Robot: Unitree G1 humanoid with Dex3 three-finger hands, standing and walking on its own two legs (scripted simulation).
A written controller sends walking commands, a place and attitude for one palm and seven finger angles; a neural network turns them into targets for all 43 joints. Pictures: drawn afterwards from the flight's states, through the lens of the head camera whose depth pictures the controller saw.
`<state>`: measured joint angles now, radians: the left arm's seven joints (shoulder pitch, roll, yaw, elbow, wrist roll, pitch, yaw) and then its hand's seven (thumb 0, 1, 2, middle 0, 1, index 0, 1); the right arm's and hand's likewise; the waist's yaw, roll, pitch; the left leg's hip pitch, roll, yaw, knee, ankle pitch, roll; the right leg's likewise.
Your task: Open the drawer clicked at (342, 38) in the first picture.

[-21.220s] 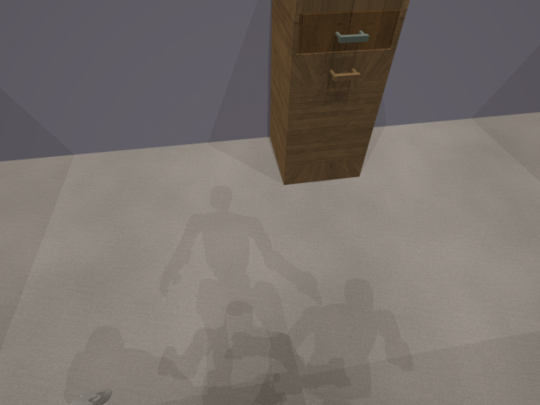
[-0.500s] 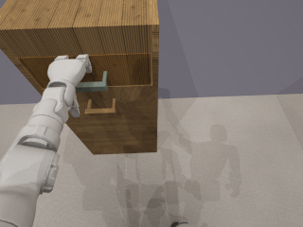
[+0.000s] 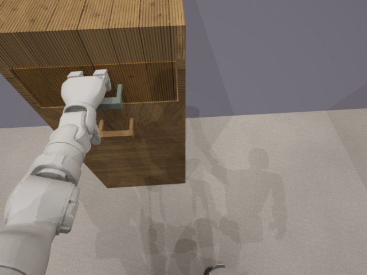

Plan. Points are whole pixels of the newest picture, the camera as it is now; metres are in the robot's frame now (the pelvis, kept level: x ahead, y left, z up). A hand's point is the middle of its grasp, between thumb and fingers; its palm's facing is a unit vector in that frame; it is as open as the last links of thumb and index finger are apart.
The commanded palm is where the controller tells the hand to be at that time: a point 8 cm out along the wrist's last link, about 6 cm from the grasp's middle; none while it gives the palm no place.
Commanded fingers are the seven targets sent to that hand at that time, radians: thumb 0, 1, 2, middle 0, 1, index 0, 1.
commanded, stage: lower the fingers behind the handle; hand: left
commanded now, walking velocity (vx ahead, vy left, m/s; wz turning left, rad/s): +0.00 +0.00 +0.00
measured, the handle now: (100, 96) +0.54 +0.18 +0.03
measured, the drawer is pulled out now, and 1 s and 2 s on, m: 0.00 0.00 0.00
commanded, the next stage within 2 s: lift the fingers back up to retry in 0.84 s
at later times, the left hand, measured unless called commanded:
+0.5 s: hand (94, 108) +0.50 +0.18 +0.04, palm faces -0.02 +0.03 -1.00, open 13.9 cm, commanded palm +0.48 +0.19 +0.06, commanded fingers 0.00 -0.50 0.30 -0.30 -1.20 -0.30 -1.20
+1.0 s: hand (94, 108) +0.50 +0.18 +0.04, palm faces -0.02 +0.01 -1.00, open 13.9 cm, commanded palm +0.48 +0.19 +0.07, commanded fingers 0.00 -0.50 0.30 -0.30 -1.20 -0.30 -1.20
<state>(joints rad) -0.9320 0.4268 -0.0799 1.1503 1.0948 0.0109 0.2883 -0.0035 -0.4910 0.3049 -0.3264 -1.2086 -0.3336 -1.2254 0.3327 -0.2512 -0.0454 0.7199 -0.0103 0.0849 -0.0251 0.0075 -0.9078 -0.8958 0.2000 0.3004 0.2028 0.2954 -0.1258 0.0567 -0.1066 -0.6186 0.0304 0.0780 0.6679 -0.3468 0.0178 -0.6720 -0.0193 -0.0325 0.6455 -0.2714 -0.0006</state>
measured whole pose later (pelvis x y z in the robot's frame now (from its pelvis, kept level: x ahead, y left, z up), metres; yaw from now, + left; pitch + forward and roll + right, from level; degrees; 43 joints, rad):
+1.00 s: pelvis -0.02 +0.00 -0.02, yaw +1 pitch +20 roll +0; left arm -1.02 0.47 -0.10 1.16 1.09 -0.01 0.30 0.00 -0.49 0.30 -0.27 -1.31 -0.32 -1.20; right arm 0.37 -0.27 -0.04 0.71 -0.01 0.06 -0.03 0.01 -0.91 -0.90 0.20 0.30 0.20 0.30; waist -0.14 0.05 -0.12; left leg -0.79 0.03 0.06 0.81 -0.37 0.02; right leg -0.83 -0.02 -0.04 0.78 -0.30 0.00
